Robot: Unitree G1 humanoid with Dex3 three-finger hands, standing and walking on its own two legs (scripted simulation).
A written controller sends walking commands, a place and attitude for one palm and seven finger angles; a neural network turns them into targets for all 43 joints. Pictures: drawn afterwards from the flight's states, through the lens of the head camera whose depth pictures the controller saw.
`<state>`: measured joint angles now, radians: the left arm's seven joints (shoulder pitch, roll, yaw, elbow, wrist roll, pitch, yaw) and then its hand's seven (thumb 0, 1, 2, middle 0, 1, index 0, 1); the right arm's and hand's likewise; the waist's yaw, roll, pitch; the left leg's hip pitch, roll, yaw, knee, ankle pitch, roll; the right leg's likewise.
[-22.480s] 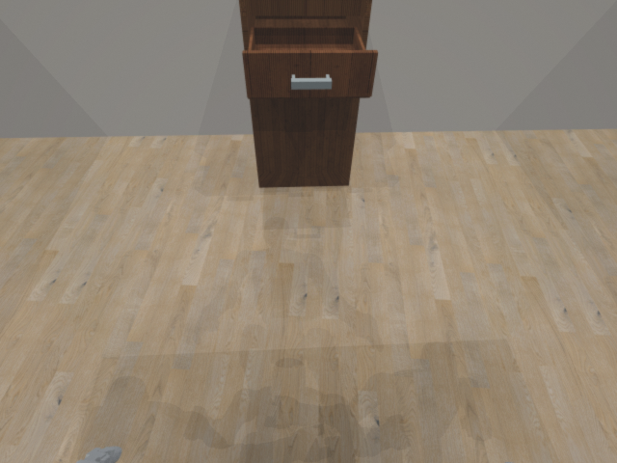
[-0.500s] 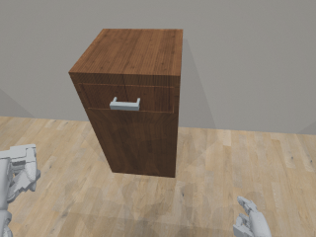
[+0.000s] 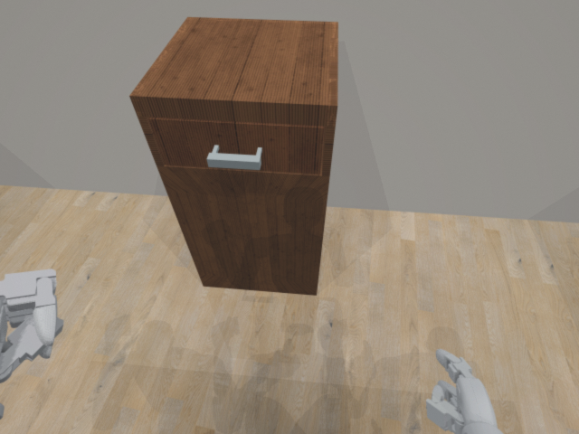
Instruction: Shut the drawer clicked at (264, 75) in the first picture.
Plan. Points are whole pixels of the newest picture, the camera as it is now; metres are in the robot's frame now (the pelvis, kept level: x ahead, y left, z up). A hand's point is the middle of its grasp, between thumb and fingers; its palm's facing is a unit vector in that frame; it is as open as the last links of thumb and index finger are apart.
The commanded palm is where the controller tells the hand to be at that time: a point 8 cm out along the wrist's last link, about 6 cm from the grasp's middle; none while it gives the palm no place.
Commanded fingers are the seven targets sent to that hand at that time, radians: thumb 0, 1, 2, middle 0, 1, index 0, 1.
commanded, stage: step back with the hand held close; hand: left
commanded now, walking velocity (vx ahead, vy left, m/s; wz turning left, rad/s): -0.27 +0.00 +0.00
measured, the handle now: (236, 155) +0.71 +0.17 -0.06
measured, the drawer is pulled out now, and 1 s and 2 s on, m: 0.00 0.00 0.00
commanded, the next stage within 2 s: stop stepping back and stand still in 0.86 s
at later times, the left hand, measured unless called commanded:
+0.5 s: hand (19, 392) +0.13 +0.24 +0.15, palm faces +0.31 -0.79 -0.52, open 3.2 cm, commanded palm +0.06 +0.28 +0.18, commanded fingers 0.00 0.90 0.90 -1.40 -1.60 -1.40 -1.60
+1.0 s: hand out of the picture +0.06 +0.24 +0.14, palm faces +0.25 -0.87 -0.43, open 3.2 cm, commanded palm -0.03 +0.29 +0.18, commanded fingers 0.00 0.90 0.90 -1.40 -1.60 -1.40 -1.60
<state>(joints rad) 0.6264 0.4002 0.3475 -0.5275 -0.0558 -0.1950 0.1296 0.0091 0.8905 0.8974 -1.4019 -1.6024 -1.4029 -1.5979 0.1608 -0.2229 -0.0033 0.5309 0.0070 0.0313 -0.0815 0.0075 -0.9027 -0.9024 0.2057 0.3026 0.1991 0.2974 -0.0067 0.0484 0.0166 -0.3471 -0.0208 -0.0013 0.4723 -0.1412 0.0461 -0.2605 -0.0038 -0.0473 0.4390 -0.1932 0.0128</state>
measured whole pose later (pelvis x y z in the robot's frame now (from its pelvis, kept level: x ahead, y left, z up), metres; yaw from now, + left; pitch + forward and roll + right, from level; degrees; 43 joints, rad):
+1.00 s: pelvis -0.17 +0.01 +0.00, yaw -2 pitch +2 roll -2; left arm 0.52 0.42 0.34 -0.56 -0.05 -0.21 0.12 0.01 0.89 0.90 -1.40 -1.60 -1.40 -1.60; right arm 0.13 -0.21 0.00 0.58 -0.01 -0.06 -0.05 0.01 -0.91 -0.90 0.20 0.30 0.20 0.30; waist 0.01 -0.04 0.09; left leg -0.36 -0.01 0.04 0.46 -0.13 0.06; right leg -0.39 0.06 0.05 0.83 -0.50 0.01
